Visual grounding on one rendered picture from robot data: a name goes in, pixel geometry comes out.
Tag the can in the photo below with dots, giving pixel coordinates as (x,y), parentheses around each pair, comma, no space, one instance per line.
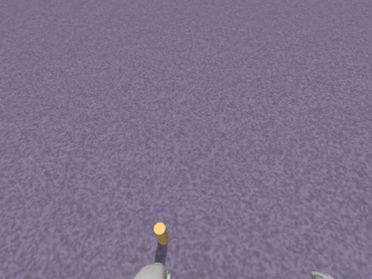
(161,233)

